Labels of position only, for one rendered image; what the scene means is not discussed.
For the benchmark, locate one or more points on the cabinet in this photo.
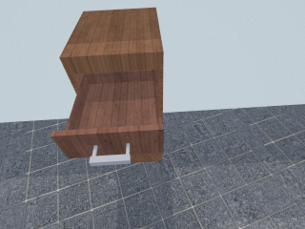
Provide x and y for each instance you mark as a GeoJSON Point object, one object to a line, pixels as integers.
{"type": "Point", "coordinates": [122, 40]}

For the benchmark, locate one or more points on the drawer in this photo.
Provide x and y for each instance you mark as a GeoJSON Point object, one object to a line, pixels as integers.
{"type": "Point", "coordinates": [111, 110]}

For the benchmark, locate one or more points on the handle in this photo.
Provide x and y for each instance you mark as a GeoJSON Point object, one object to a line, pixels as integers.
{"type": "Point", "coordinates": [110, 159]}

